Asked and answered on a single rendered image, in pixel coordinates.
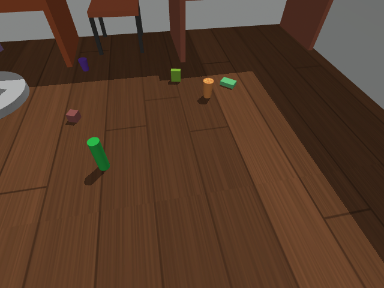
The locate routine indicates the office chair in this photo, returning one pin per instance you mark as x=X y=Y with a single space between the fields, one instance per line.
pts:
x=13 y=91

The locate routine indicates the chair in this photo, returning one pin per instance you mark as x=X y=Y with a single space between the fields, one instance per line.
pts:
x=114 y=8

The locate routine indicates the desk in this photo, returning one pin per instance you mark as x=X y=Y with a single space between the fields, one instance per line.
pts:
x=302 y=19
x=59 y=18

